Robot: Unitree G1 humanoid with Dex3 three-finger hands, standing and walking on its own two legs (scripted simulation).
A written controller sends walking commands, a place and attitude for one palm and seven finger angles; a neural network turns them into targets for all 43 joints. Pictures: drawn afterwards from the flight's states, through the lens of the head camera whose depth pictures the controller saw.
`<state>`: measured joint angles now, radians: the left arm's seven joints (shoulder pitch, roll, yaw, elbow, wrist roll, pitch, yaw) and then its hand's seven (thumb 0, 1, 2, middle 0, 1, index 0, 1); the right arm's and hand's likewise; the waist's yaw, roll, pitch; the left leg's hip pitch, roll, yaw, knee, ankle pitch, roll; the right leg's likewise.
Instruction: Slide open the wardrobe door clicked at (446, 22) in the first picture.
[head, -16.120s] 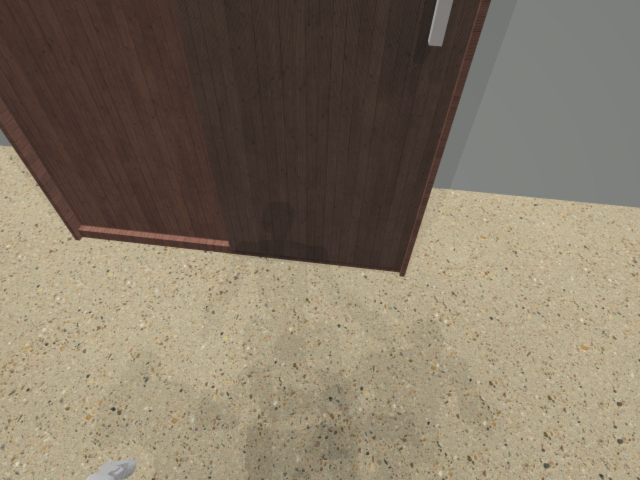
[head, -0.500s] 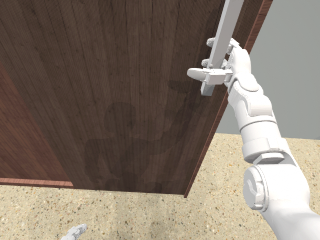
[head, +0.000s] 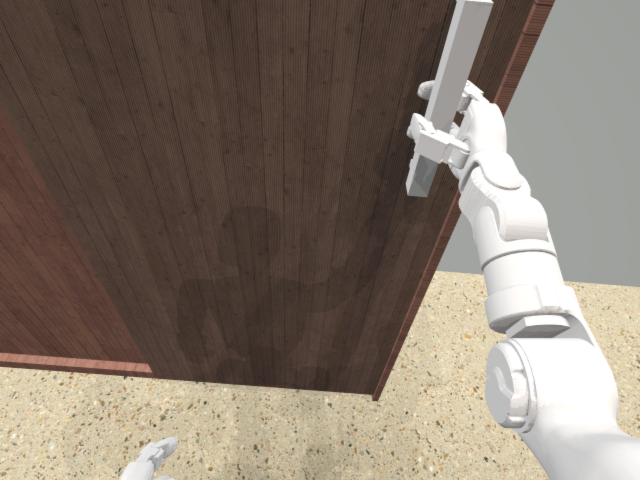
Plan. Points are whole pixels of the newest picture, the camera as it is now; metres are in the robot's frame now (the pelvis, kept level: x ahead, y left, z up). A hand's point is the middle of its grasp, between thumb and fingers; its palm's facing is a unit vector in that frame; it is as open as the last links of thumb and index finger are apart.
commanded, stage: grip the handle and tug to test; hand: right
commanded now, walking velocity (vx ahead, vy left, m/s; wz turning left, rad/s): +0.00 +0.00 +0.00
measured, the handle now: (437, 103) +0.51 -0.08 +0.26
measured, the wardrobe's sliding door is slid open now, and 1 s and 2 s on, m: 0.00 0.00 0.08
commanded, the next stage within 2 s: tug the door sideways, standing still in 0.62 s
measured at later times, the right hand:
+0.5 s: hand (423, 138) +0.45 -0.06 +0.24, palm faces -0.03 +1.00 +0.00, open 6.3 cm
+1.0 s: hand (423, 136) +0.45 -0.06 +0.24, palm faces +0.01 +1.00 -0.04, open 6.3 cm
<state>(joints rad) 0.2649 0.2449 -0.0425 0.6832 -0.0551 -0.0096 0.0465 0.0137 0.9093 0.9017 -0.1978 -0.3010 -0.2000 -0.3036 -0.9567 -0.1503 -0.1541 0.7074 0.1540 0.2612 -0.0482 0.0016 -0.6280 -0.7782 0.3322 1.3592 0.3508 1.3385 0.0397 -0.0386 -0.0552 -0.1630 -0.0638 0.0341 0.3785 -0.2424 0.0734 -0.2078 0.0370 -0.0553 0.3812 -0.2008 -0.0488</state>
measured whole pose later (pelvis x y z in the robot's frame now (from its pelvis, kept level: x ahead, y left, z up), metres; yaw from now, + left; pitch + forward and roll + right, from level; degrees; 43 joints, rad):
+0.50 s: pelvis +0.02 +0.01 +0.00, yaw +1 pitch +1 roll -1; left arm 0.20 0.25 -0.04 0.63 -0.06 0.06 0.03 0.01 0.91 0.90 -0.20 -0.30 -0.20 -0.30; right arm -0.76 -0.15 -0.16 0.39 0.16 0.37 -0.06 -0.02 -0.69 -0.75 0.27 1.40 0.26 1.37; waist 0.03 -0.05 -0.06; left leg -0.12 -0.07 0.02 0.36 -0.26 0.08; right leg -0.16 0.04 -0.06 0.35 -0.21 -0.04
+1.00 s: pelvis +0.08 +0.03 +0.00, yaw -4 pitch +2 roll -2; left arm 0.10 0.26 -0.03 0.66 -0.05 0.09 0.04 0.01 0.91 0.90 -0.19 -0.30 -0.20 -0.30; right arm -0.63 -0.10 -0.05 0.07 0.18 0.56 -0.05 -0.01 -0.62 -0.81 0.37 1.36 0.32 1.38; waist -0.05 -0.04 -0.07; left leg -0.09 -0.06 0.08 0.44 -0.30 0.05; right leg -0.14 0.05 0.05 0.43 -0.23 -0.03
